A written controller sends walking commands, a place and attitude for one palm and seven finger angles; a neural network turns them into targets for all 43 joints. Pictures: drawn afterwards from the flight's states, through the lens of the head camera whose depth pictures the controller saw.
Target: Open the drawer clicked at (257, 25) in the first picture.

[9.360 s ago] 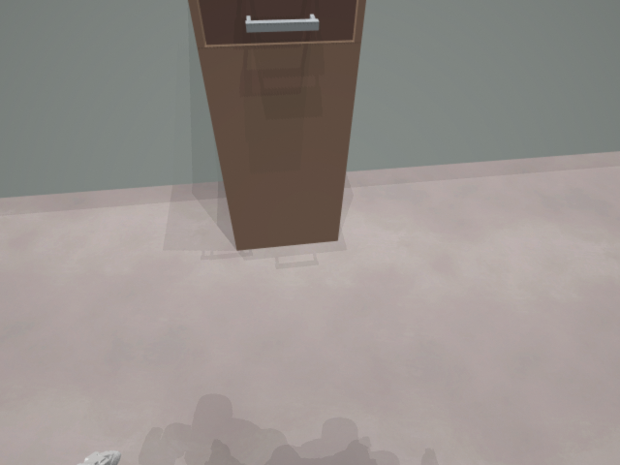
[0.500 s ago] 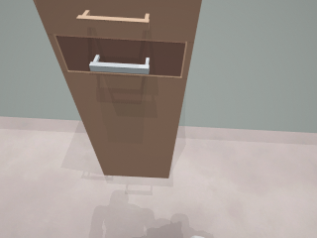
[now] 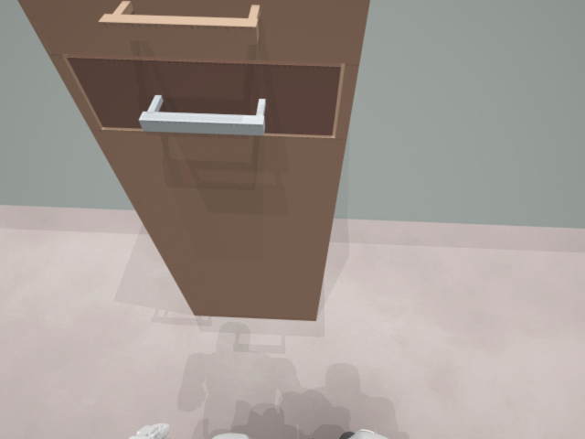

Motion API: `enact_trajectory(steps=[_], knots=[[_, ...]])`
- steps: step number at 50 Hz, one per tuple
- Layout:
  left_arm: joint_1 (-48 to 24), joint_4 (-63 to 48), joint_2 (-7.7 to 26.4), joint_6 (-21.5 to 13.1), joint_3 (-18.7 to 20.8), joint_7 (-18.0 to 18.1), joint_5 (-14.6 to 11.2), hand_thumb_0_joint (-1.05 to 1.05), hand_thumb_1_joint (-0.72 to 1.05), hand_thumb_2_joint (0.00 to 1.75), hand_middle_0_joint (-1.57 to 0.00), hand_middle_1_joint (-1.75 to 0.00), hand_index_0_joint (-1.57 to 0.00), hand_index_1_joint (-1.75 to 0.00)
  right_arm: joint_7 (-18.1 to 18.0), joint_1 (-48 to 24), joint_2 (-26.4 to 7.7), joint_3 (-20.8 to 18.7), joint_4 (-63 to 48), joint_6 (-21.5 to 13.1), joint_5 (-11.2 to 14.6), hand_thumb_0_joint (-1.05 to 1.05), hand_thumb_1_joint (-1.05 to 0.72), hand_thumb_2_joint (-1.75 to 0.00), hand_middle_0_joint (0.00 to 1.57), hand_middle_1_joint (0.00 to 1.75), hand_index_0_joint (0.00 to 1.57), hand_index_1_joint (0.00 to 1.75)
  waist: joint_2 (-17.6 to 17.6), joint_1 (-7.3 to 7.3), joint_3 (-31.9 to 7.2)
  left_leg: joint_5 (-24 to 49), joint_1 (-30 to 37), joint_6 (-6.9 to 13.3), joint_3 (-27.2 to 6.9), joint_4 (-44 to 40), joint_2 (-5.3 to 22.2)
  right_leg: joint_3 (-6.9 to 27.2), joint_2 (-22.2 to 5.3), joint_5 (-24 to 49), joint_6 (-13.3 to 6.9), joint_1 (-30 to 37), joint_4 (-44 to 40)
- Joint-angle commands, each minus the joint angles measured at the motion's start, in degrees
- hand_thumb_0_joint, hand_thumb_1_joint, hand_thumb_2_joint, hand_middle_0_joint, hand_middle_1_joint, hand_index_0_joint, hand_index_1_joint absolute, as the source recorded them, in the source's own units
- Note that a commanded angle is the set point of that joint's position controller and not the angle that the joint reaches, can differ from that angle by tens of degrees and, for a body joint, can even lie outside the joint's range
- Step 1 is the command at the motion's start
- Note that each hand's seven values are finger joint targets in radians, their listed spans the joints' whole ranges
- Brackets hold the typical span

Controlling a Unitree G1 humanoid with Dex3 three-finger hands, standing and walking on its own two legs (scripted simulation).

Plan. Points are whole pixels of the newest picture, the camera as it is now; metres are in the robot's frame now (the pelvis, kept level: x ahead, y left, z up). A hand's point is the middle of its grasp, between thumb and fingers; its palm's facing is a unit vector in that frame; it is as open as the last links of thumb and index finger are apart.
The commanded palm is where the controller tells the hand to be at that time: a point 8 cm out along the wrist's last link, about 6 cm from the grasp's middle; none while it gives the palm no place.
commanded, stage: come to a stop and stand still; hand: left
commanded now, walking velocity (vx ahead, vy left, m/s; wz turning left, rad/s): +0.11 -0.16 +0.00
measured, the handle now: (206, 113) +0.52 +0.16 +0.14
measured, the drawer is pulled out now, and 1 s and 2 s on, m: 0.00 0.00 0.00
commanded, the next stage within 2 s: look again from close up in 0.92 s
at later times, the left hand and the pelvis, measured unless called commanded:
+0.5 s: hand out of the picture +0.01 +0.16 -0.16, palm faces +0.01 -0.98 -0.21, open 7.4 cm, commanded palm none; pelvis +0.00 -0.01 +0.01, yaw -1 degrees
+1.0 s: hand out of the picture -0.01 +0.12 -0.16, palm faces +0.06 -0.98 -0.17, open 7.4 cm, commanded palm none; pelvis +0.01 -0.03 +0.01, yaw +0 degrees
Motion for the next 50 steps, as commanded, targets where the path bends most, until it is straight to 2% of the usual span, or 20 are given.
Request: enact_trajectory(steps=[1,2,3,5,7,10,12,13,15,17,18,19,21,22,24,27,34,38,41,50], knots=[[3.2,-3.8,5.4,0.2,1.4,-0.3,-1.4,0.00,0.90,0.90,-0.20,-0.30,-0.20,-0.30,0.0,11.1,-6.4,-1.0,-0.8,-2.2,-0.7,0.00,-0.90,-0.90,0.20,0.30,0.20,0.30,10.8,-1.77,-6.8,5.8,8.7,3.6,-13.5,-29.1,10.7,3.2,1.4,-16.1,-1.1,-6.2,5.8],[3.2,-4.5,3.7,0.3,1.0,-0.3,-1.3,0.00,0.90,0.90,-0.20,-0.30,-0.20,-0.30,-0.3,7.6,-10.0,-1.3,-3.6,-2.3,-0.9,0.00,-0.90,-0.90,0.20,0.30,0.20,0.30,18.4,-1.53,-3.0,0.3,-2.7,7.1,-23.9,-36.0,19.3,2.8,5.4,-21.1,0.4,-5.0,13.9],[3.2,-3.7,4.7,0.4,1.3,-0.5,-1.0,0.00,0.90,0.90,-0.20,-0.30,-0.20,-0.30,-0.8,3.1,-10.2,-1.1,-4.1,-2.6,-1.4,0.00,-0.90,-0.90,0.20,0.30,0.20,0.30,15.8,-0.62,-2.1,-3.1,-6.3,10.2,-25.7,-37.5,20.3,7.1,4.4,-19.1,0.2,-3.5,18.7],[5.0,-0.4,5.5,0.3,1.8,-1.2,-0.7,0.00,0.90,0.90,-0.20,-0.30,-0.20,-0.30,-1.4,-0.7,-7.6,-0.1,-3.3,-2.8,-1.4,0.00,-0.90,-0.90,0.20,0.30,0.20,0.30,12.0,1.22,0.3,-2.0,-4.8,9.1,-18.3,-36.1,15.4,8.5,4.9,-13.7,0.2,-3.8,24.5],[8.0,1.9,5.2,-0.3,1.4,-1.8,-0.8,0.00,0.90,0.90,-0.20,-0.30,-0.20,-0.30,-1.5,-0.3,-6.3,0.4,-2.4,-3.3,-0.9,0.00,-0.90,-0.90,0.20,0.30,0.20,0.30,8.5,1.49,-0.7,6.2,1.2,8.9,-12.6,-34.1,13.5,7.4,4.9,-11.1,0.7,-4.6,24.2],[7.1,2.6,4.3,-0.9,0.5,-1.8,-1.0,0.00,0.90,0.90,-0.20,-0.30,-0.20,-0.30,-1.9,4.3,-6.5,0.1,0.1,-3.5,-0.9,0.00,-0.90,-0.90,0.20,0.30,0.20,0.30,8.5,-0.74,-3.1,21.2,11.9,10.1,-11.7,-31.3,14.3,5.9,4.5,-13.3,1.3,-5.0,17.1],[4.9,2.4,3.9,-1.3,-0.1,-1.7,-1.3,0.00,0.90,0.90,-0.20,-0.30,-0.20,-0.30,-2.1,7.0,-6.8,-0.2,1.8,-3.5,-1.0,0.00,-0.90,-0.90,0.20,0.30,0.20,0.30,8.7,-2.41,-4.0,34.6,16.1,11.0,-11.6,-28.3,15.7,5.0,4.2,-16.5,1.1,-2.9,10.3],[4.9,2.6,3.4,-1.4,-0.4,-1.6,-1.5,0.00,0.90,0.90,-0.20,-0.30,-0.20,-0.30,-2.2,7.7,-7.5,-0.2,2.5,-3.3,-1.0,0.00,-0.90,-0.90,0.20,0.30,0.20,0.30,8.6,-2.71,-4.6,39.2,16.8,11.1,-11.7,-26.8,15.7,4.4,4.5,-17.4,1.0,-0.7,7.4],[7.4,4.1,3.1,-1.6,-0.5,-1.3,-1.7,0.00,0.90,0.90,-0.20,-0.30,-0.20,-0.30,-2.2,7.7,-7.9,-0.3,3.5,-3.2,-0.7,0.00,-0.90,-0.90,0.20,0.30,0.20,0.30,9.9,-1.90,-6.1,43.9,17.2,10.1,-10.6,-24.5,14.3,3.2,5.1,-13.8,0.5,3.7,0.9],[11.6,6.5,3.9,-2.4,-0.7,-0.9,-1.7,0.00,0.90,0.90,-0.20,-0.30,-0.20,-0.30,-2.0,7.0,-6.8,-0.1,4.0,-3.3,-0.1,0.00,-0.90,-0.90,0.20,0.30,0.20,0.30,7.9,-0.38,-7.7,40.6,14.8,7.0,-8.3,-20.8,11.3,3.3,4.5,-1.3,0.0,12.0,-11.8],[12.9,7.4,5.2,-2.9,-0.6,-0.5,-1.5,0.00,0.90,0.90,-0.20,-0.30,-0.20,-0.30,-1.8,7.2,-5.0,0.3,4.3,-3.6,0.2,0.00,-0.90,-0.90,0.20,0.30,0.20,0.30,3.8,-0.50,-8.3,34.5,10.4,4.4,-5.5,-18.8,8.8,6.7,1.2,7.6,-1.2,17.4,-12.1],[13.0,8.0,6.3,-3.2,-0.8,-0.2,-1.6,0.00,0.90,0.90,-0.20,-0.30,-0.20,-0.30,-1.6,6.4,-3.2,0.8,4.2,-3.6,0.5,0.00,-0.90,-0.90,0.20,0.30,0.20,0.30,0.9,-0.63,-7.3,25.6,7.4,2.7,-3.4,-19.3,6.4,9.3,-2.4,14.2,-2.7,18.0,-10.7],[12.2,8.5,6.5,-3.7,-0.8,-0.1,-1.6,0.00,0.90,0.90,-0.20,-0.30,-0.20,-0.30,-1.5,5.5,-1.8,1.6,4.8,-2.8,0.0,0.00,-0.90,-0.90,0.20,0.30,0.20,0.30,-8.8,-0.69,-6.0,16.3,7.8,1.1,-1.1,-20.4,3.8,11.0,-3.3,16.3,-4.8,15.0,-11.3],[11.5,8.6,5.7,-3.7,-1.1,0.0,-1.6,0.00,0.90,0.90,-0.20,-0.30,-0.20,-0.30,-1.4,5.7,-1.7,1.7,5.2,-2.7,-0.1,0.00,-0.90,-0.90,0.20,0.30,0.20,0.30,-8.5,-1.11,-4.6,15.8,8.8,0.9,-0.8,-21.1,3.9,10.4,-2.9,15.3,-5.0,13.4,-11.6],[11.0,8.6,4.7,-3.6,-1.5,0.1,-1.7,0.00,0.90,0.90,-0.20,-0.30,-0.20,-0.30,-1.5,6.4,-1.6,2.0,6.6,-2.7,-0.1,0.00,-0.90,-0.90,0.20,0.30,0.20,0.30,-4.6,-1.14,-2.4,18.9,10.3,1.2,-1.6,-22.6,4.7,9.2,-1.3,11.4,-4.2,11.0,-11.7],[12.1,9.0,4.1,-3.5,-1.6,0.3,-1.8,0.00,0.90,0.90,-0.20,-0.30,-0.20,-0.30,-1.6,6.8,-1.6,2.2,7.8,-2.9,0.0,0.00,-0.90,-0.90,0.20,0.30,0.20,0.30,-0.8,-0.32,-2.2,21.5,10.8,1.6,-2.0,-22.9,5.6,8.4,0.1,9.6,-3.5,11.8,-11.7],[12.9,9.0,3.8,-3.4,-1.5,0.5,-1.8,0.00,0.90,0.90,-0.20,-0.30,-0.20,-0.30,-1.8,7.7,-0.6,2.4,8.6,-2.4,-0.2,0.00,-0.90,-0.90,0.20,0.30,0.20,0.30,-0.4,-0.36,0.5,18.6,9.9,1.2,-1.5,-22.6,5.1,9.4,0.0,5.2,-3.7,10.3,-13.9],[13.4,8.9,3.4,-3.5,-1.4,0.6,-1.8,0.00,0.90,0.90,-0.20,-0.30,-0.20,-0.30,-1.8,8.4,-0.3,2.4,8.6,-2.4,-0.1,0.00,-0.90,-0.90,0.20,0.30,0.20,0.30,-0.7,-0.27,0.2,18.3,9.7,1.1,-1.3,-22.3,5.1,9.3,0.0,5.2,-3.7,10.9,-14.2],[13.9,9.0,3.2,-3.7,-1.3,0.6,-1.8,0.00,0.90,0.90,-0.20,-0.30,-0.20,-0.30,-1.9,9.0,-0.1,2.4,8.6,-2.6,-0.2,0.00,-0.90,-0.90,0.20,0.30,0.20,0.30,-1.0,-0.38,-1.2,20.0,10.2,1.1,-1.3,-22.1,5.2,8.9,0.0,8.8,-3.7,12.2,-13.6],[14.9,9.2,2.6,-3.7,-1.3,0.7,-1.8,0.00,0.90,0.90,-0.20,-0.30,-0.20,-0.30,-2.1,9.1,-0.2,2.5,8.5,-2.8,-0.1,0.00,-0.90,-0.90,0.20,0.30,0.20,0.30,0.2,-0.17,-1.4,21.4,10.6,1.2,-1.5,-22.1,5.4,8.3,0.2,11.1,-3.6,12.8,-12.7]])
